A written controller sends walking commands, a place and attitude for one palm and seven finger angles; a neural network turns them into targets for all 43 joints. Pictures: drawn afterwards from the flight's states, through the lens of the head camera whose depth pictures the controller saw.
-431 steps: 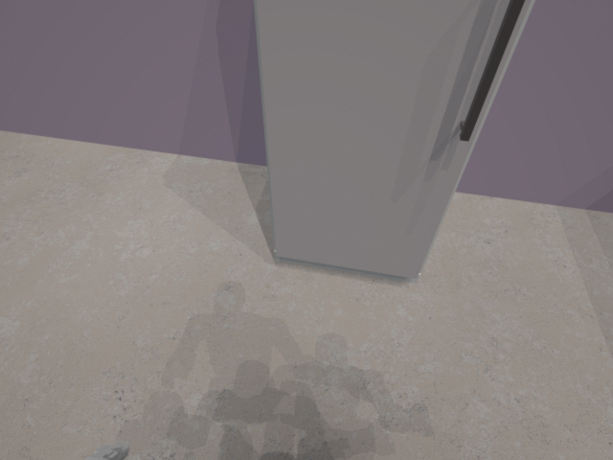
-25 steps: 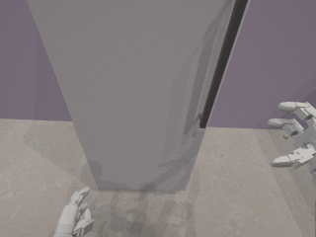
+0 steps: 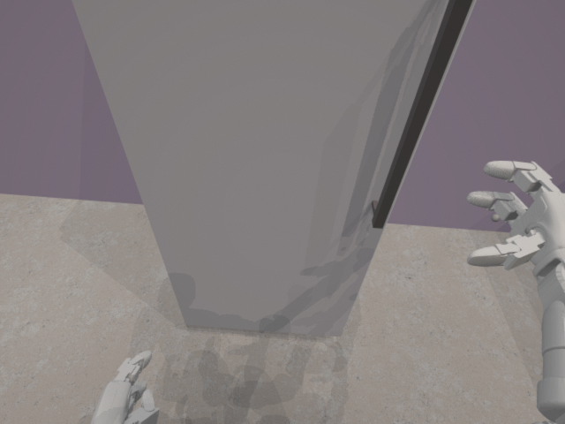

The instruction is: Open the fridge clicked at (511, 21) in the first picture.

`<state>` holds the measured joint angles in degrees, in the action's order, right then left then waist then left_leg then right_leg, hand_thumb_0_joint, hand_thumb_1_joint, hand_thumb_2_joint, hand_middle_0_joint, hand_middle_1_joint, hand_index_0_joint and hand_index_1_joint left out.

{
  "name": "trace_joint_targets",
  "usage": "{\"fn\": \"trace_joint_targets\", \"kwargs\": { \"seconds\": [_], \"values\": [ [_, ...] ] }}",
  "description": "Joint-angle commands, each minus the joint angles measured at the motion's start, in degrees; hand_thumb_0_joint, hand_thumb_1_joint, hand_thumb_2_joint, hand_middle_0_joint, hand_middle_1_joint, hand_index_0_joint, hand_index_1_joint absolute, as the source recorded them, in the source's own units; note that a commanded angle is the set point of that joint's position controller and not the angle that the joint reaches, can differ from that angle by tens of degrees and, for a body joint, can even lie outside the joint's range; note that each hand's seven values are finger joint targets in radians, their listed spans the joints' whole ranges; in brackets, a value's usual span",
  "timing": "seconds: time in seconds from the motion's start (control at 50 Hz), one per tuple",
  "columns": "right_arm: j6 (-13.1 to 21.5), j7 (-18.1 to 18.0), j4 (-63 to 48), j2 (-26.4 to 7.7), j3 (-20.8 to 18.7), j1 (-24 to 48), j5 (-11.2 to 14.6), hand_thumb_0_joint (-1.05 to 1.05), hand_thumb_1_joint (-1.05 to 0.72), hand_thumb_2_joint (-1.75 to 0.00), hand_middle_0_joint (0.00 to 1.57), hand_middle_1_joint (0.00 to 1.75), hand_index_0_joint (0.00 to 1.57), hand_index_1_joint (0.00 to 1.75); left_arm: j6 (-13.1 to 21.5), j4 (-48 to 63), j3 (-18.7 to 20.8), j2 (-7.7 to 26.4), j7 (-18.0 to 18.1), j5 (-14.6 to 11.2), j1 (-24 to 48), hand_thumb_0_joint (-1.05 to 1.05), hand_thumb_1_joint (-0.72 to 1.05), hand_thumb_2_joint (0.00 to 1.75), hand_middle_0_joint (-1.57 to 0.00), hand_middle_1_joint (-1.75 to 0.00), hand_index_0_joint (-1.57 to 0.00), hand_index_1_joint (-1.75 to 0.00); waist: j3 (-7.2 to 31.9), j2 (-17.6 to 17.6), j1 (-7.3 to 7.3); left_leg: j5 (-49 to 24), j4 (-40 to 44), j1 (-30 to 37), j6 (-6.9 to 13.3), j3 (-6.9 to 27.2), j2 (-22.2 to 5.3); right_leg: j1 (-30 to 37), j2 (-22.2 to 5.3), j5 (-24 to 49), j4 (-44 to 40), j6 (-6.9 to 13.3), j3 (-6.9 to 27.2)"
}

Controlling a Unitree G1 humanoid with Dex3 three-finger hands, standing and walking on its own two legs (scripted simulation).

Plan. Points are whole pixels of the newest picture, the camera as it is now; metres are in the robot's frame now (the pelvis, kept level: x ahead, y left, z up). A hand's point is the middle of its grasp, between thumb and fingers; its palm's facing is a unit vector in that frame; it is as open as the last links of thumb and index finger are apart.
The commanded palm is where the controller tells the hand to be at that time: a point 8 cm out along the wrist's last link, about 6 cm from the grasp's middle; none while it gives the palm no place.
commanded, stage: move the hooked fingers beside the handle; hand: right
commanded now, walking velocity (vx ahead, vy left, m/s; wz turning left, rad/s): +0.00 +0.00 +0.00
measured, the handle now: (408, 126) +0.52 -0.17 +0.19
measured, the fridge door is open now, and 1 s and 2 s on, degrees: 0 0 0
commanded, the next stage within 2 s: feel for the door with the fingertips in 1.64 s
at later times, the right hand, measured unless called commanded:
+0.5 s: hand (466, 187) +0.41 -0.24 +0.16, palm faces +0.05 +1.00 -0.01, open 14.0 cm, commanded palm +0.39 -0.29 +0.16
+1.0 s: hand (454, 168) +0.46 -0.24 +0.15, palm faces +0.03 +1.00 +0.01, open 14.0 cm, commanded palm +0.44 -0.29 +0.15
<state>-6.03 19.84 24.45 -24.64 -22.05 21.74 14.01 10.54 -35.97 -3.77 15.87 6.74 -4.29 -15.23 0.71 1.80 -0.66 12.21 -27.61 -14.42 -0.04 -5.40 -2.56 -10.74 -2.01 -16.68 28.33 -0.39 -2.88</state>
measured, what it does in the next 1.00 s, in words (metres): stands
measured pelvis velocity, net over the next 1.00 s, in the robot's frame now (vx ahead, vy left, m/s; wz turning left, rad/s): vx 0.01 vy -0.01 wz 0.03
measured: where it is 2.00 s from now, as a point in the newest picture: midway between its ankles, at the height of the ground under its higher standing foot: outside the picture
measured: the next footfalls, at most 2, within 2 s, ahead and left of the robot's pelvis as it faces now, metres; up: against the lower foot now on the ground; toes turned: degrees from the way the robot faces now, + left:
none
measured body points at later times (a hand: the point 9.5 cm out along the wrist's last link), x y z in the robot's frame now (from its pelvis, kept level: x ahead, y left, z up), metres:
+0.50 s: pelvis +0.00 +0.00 +0.00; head +0.02 +0.01 +0.45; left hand +0.11 +0.26 -0.10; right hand +0.41 -0.29 +0.16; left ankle +0.03 +0.12 -0.74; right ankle -0.02 -0.12 -0.74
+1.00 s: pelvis +0.01 -0.01 -0.01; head +0.05 -0.01 +0.44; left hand +0.05 +0.26 -0.12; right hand +0.46 -0.29 +0.15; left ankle +0.03 +0.12 -0.74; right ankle -0.02 -0.12 -0.74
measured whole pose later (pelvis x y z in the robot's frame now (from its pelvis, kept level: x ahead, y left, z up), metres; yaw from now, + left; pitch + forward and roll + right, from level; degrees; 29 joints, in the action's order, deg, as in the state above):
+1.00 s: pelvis +0.01 -0.01 -0.01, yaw +2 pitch +7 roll +1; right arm 6.9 19.4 57.6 -30.9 -23.5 45.8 9.2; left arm 4.1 -37.8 -2.1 16.9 4.2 -3.1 -22.3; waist 2.3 0.5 4.8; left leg 12.8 -30.9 -24.9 -0.7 -3.7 -2.2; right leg -21.3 -2.5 -19.1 33.5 0.4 -4.3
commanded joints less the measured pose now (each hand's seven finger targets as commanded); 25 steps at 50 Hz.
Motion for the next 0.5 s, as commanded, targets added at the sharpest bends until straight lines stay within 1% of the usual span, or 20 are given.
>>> {"fn": "trace_joint_targets", "kwargs": {
  "seconds": [0.0, 0.02, 0.04, 0.06, 0.1, 0.12, 0.16, 0.2, 0.22, 0.24, 0.26, 0.28, 0.3, 0.34, 0.36, 0.38, 0.4, 0.44, 0.46, 0.48],
  "values": [
    [5.08, -1.11, -11.68, -16.06, -3.55, 26.64, 0.64, 0.0, 0.5, -0.3, 0.3, 1.2, 0.3, 1.2, 3.13, 8.71, 2.84, 7.06, 0.88, 0.12, 4.28, 0.0, 0.9, 0.9, -0.2, -0.3, -0.2, -0.3, 14.16, 2.23, 0.49, -10.88, 2.69, 6.84, 1.54, 2.53, 1.68, 1.01, 1.86, 12.21, -4.38, 1.53, 2.45],
    [5.34, -1.11, -10.64, -14.72, -2.32, 27.0, 0.51, 0.0, 0.5, -0.3, 0.3, 1.2, 0.3, 1.2, 3.04, 8.54, 2.79, 6.97, 0.84, 0.03, 4.12, 0.0, 0.9, 0.9, -0.2, -0.3, -0.2, -0.3, 13.75, 1.72, 0.83, -11.28, 2.65, 6.39, 1.51, 2.33, 1.75, 1.04, 1.87, 12.46, -4.4, 1.54, 2.37],
    [5.44, -1.24, -9.2, -15.07, -2.84, 26.89, 0.57, 0.0, 0.5, -0.3, 0.3, 1.2, 0.3, 1.2, 3.04, 8.39, 2.91, 7.06, 0.83, 0.13, 3.86, 0.0, 0.9, 0.9, -0.2, -0.3, -0.2, -0.3, 13.79, 1.29, 0.64, -11.21, 2.68, 6.32, 1.45, 2.51, 1.73, 0.84, 1.88, 12.11, -4.34, 1.59, 2.34],
    [5.69, -1.35, -8.31, -16.75, -4.14, 25.97, 0.55, 0.0, 0.5, -0.3, 0.3, 1.2, 0.3, 1.2, 2.74, 8.17, 3.05, 7.35, 0.74, 0.18, 3.48, 0.0, 0.9, 0.9, -0.2, -0.3, -0.2, -0.3, 14.2, 0.68, 0.28, -11.75, 2.6, 7.2, 1.48, 2.57, 1.77, 0.35, 1.73, 12.62, -4.19, 1.61, 2.12],
    [5.6, -1.29, -5.71, -17.34, -4.62, 26.41, 0.23, 0.0, 0.5, -0.3, 0.3, 1.2, 0.3, 1.2, 2.28, 8.1, 2.95, 7.46, 0.62, 0.07, 3.29, 0.0, 0.9, 0.9, -0.2, -0.3, -0.2, -0.3, 13.67, 0.23, 0.27, -12.1, 2.45, 7.35, 1.44, 2.62, 1.58, -0.91, 1.82, 12.16, -4.5, 1.58, 2.05],
    [5.62, -1.22, -5.02, -17.04, -4.2, 27.25, 0.15, 0.0, 0.5, -0.3, 0.3, 1.2, 0.3, 1.2, 2.16, 8.18, 2.95, 7.5, 0.57, 0.15, 3.25, 0.0, 0.9, 0.9, -0.2, -0.3, -0.2, -0.3, 13.56, 0.85, 0.38, -12.46, 2.32, 7.17, 1.48, 2.74, 1.52, -1.04, 1.9, 12.37, -4.4, 1.63, 1.98],
    [5.76, -1.09, -3.11, -16.62, -3.24, 27.83, -0.04, 0.0, 0.5, -0.3, 0.3, 1.2, 0.3, 1.2, 1.65, 8.16, 3.08, 7.73, 0.41, 0.04, 2.78, 0.0, 0.9, 0.9, -0.2, -0.3, -0.2, -0.3, 13.05, -0.56, 0.64, -12.08, 2.42, 6.8, 1.36, 2.74, 1.61, -1.73, 1.71, 11.99, -4.18, 1.7, 1.7],
    [6.3, -1.08, -2.71, -17.65, -3.49, 31.41, -0.39, 0.0, 0.5, -0.3, 0.3, 1.2, 0.3, 1.2, 1.38, 7.86, 3.26, 7.81, 0.53, 0.07, 2.17, 0.0, 0.9, 0.9, -0.2, -0.3, -0.2, -0.3, 13.99, 1.38, 1.28, -12.59, 2.24, 6.41, 1.39, 3.05, 1.57, -1.16, 1.82, 12.15, -3.83, 1.75, 1.61],
    [6.64, -1.13, -2.23, -17.44, -3.2, 31.92, -0.62, 0.0, 0.5, -0.3, 0.3, 1.2, 0.3, 1.2, 1.28, 7.9, 3.33, 7.77, 0.54, 0.06, 1.82, 0.0, 0.9, 0.9, -0.2, -0.3, -0.2, -0.3, 14.66, 1.29, 1.34, -12.57, 2.02, 6.23, 1.43, 2.97, 1.65, -0.96, 1.83, 12.29, -3.66, 1.7, 1.73],
    [7.24, -1.02, -2.62, -15.71, -1.41, 33.9, -0.65, 0.0, 0.5, -0.3, 0.3, 1.2, 0.3, 1.2, 1.34, 7.79, 3.32, 7.7, 0.51, 0.1, 1.57, 0.0, 0.9, 0.9, -0.2, -0.3, -0.2, -0.3, 14.9, 2.03, 1.91, -12.87, 2.0, 5.65, 1.53, 2.81, 1.72, -0.29, 1.81, 12.8, -3.64, 1.68, 1.85],
    [7.78, -0.95, -2.56, -15.15, -0.75, 34.59, -0.44, 0.0, 0.5, -0.3, 0.3, 1.2, 0.3, 1.2, 1.34, 7.73, 3.46, 7.83, 0.42, 0.18, 1.22, 0.0, 0.9, 0.9, -0.2, -0.3, -0.2, -0.3, 15.55, 0.72, 2.08, -13.68, 1.81, 5.82, 1.52, 2.81, 1.87, -0.01, 1.65, 13.66, -3.14, 1.84, 1.77],
    [8.21, -1.13, -1.72, -17.75, -3.4, 34.44, -0.3, 0.0, 0.5, -0.3, 0.3, 1.2, 0.3, 1.2, 1.29, 7.34, 3.7, 7.99, 0.4, 0.24, 0.79, 0.0, 0.9, 0.9, -0.2, -0.3, -0.2, -0.3, 16.53, 0.38, 1.72, -14.28, 1.81, 6.55, 1.43, 3.16, 1.84, -0.09, 1.7, 13.7, -2.99, 1.89, 1.84],
    [8.45, -1.14, -0.69, -18.61, -4.21, 33.71, -0.45, 0.0, 0.5, -0.3, 0.3, 1.2, 0.3, 1.2, 1.08, 7.28, 3.61, 8.08, 0.37, 0.32, 0.48, 0.0, 0.9, 0.9, -0.2, -0.3, -0.2, -0.3, 16.76, 0.69, 1.35, -14.75, 1.44, 7.26, 1.5, 3.14, 1.77, -0.79, 1.86, 13.96, -3.08, 1.8, 1.8],
    [8.45, -0.9, 2.3, -16.43, -2.01, 35.17, -0.63, 0.0, 0.5, -0.3, 0.3, 1.2, 0.3, 1.2, 0.78, 6.89, 3.53, 8.11, 0.32, 0.18, 0.16, 0.0, 0.9, 0.9, -0.2, -0.3, -0.2, -0.3, 15.17, 0.17, 2.12, -13.68, 1.5, 5.43, 1.43, 2.97, 1.78, -1.54, 1.79, 12.62, -3.12, 1.79, 1.77],
    [8.54, -1.0, 4.01, -16.97, -1.83, 36.09, -0.9, 0.0, 0.5, -0.3, 0.3, 1.2, 0.3, 1.2, 0.44, 6.46, 3.72, 8.38, 0.3, 0.1, -0.38, 0.0, 0.9, 0.9, -0.2, -0.3, -0.2, -0.3, 14.47, -0.91, 2.6, -12.85, 1.65, 4.98, 1.35, 2.91, 1.88, -2.16, 1.62, 12.13, -2.85, 1.89, 1.63],
    [8.54, -1.12, 5.01, -16.7, -1.21, 38.03, -1.15, 0.0, 0.5, -0.3, 0.3, 1.2, 0.3, 1.2, 0.33, 6.35, 3.66, 8.4, 0.3, 0.01, -0.34, 0.0, 0.9, 0.9, -0.2, -0.3, -0.2, -0.3, 13.63, 0.12, 2.89, -11.65, 1.8, 4.02, 1.27, 3.15, 1.74, -2.75, 1.76, 10.76, -2.9, 1.92, 1.63],
    [8.83, -1.35, 5.66, -17.35, -1.24, 40.16, -1.58, 0.0, 0.5, -0.3, 0.3, 1.2, 0.3, 1.2, 0.21, 6.11, 3.67, 8.48, 0.32, 0.13, -0.81, 0.0, 0.9, 0.9, -0.2, -0.3, -0.2, -0.3, 13.91, 1.36, 3.09, -10.91, 1.69, 3.47, 1.41, 3.1, 1.71, -2.8, 1.87, 10.32, -2.87, 1.82, 1.89],
    [9.74, -1.73, 7.16, -17.71, -1.33, 41.77, -2.07, 0.0, 0.5, -0.3, 0.3, 1.2, 0.3, 1.2, -0.03, 5.77, 3.85, 8.59, 0.22, 0.32, -1.78, 0.0, 0.9, 0.9, -0.2, -0.3, -0.2, -0.3, 15.94, 1.29, 3.2, -11.61, 1.33, 3.59, 1.5, 3.21, 1.8, -2.24, 1.85, 11.3, -2.4, 1.85, 2.04],
    [10.49, -1.77, 7.15, -17.93, -1.14, 42.44, -1.98, 0.0, 0.5, -0.3, 0.3, 1.2, 0.3, 1.2, -0.21, 5.84, 3.96, 8.74, 0.13, 0.43, -2.24, 0.0, 0.9, 0.9, -0.2, -0.3, -0.2, -0.3, 16.62, -0.26, 3.45, -12.37, 1.09, 4.14, 1.4, 3.16, 1.89, -2.36, 1.68, 12.01, -2.0, 2.05, 1.9],
    [11.23, -1.97, 7.43, -20.16, -3.07, 43.74, -2.08, 0.0, 0.5, -0.3, 0.3, 1.2, 0.3, 1.2, -0.3, 5.6, 4.08, 8.83, 0.08, 0.56, -2.63, 0.0, 0.9, 0.9, -0.2, -0.3, -0.2, -0.3, 18.43, 0.14, 3.1, -13.45, 0.63, 5.35, 1.38, 3.46, 1.81, -2.61, 1.8, 12.64, -1.76, 1.97, 2.05]
  ]
}}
